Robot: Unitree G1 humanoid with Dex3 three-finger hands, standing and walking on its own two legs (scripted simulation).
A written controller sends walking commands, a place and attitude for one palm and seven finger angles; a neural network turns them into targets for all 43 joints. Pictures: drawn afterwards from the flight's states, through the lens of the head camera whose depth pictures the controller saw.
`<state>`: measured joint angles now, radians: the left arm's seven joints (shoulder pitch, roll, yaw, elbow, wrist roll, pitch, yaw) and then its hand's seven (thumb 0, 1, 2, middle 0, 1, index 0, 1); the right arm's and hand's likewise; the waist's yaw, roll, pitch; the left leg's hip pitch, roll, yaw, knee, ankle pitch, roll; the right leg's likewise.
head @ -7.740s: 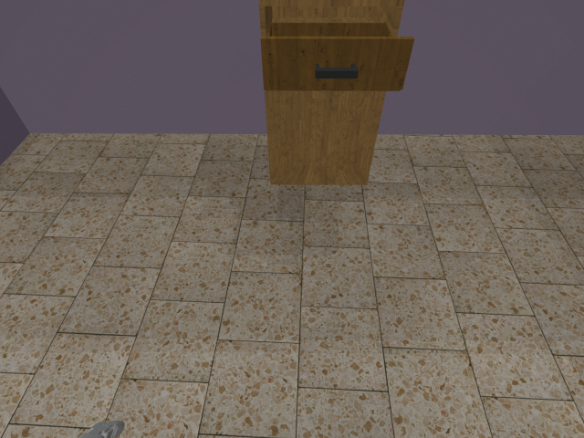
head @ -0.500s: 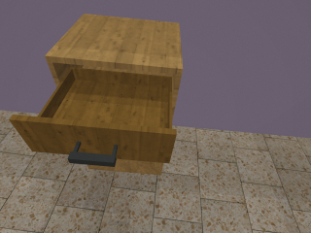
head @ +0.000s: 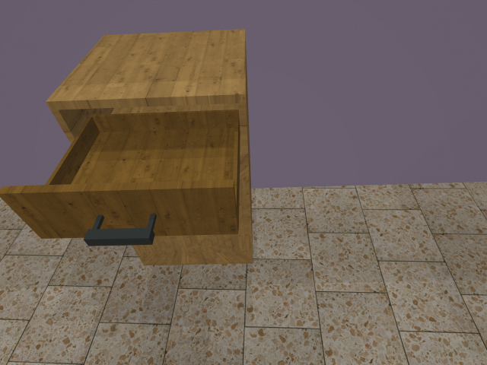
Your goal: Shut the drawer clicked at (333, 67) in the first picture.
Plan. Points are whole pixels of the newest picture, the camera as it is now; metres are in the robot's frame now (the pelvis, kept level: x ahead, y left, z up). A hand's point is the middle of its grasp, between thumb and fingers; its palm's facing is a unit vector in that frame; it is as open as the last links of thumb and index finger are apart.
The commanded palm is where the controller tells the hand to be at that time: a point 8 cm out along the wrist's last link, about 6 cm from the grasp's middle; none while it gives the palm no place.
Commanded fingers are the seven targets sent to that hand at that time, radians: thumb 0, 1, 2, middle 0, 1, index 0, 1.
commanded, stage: come to a stop and stand still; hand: left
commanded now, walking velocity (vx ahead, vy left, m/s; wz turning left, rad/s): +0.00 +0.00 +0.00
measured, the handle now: (123, 227) +0.37 +0.28 -0.01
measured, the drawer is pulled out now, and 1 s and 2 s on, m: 0.29 0.29 0.29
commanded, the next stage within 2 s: look again from close up in 1.52 s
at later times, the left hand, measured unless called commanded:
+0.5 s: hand out of the picture -0.04 +0.15 -0.17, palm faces +0.07 -0.98 -0.16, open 7.3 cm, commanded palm none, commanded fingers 0.00 0.90 0.90 -0.20 -0.30 -0.20 -0.30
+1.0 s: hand out of the picture -0.04 +0.19 -0.17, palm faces +0.07 -0.98 -0.17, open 7.3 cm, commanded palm none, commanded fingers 0.00 0.90 0.90 -0.20 -0.30 -0.20 -0.30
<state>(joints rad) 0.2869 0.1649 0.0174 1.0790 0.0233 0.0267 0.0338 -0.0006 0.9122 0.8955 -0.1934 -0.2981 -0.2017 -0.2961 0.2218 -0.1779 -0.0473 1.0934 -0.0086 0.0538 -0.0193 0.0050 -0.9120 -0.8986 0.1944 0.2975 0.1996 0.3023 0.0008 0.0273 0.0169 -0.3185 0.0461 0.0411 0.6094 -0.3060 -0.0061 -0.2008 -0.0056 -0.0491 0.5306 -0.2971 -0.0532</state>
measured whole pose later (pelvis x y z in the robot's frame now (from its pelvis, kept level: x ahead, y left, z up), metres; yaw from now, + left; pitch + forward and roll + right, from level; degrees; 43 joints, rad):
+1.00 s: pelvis -0.02 +0.03 +0.01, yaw +1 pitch -1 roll +0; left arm 0.31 0.13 0.01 1.14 0.02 0.00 0.03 0.00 0.91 0.90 -0.19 -0.30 -0.20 -0.30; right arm 0.32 -0.10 -0.01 1.14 0.00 -0.01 -0.04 0.01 -0.92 -0.90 0.20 0.30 0.20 0.30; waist 0.01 -0.01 0.02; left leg -0.18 0.01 0.04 0.39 -0.20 0.00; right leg -0.20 -0.03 -0.05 0.42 -0.21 0.00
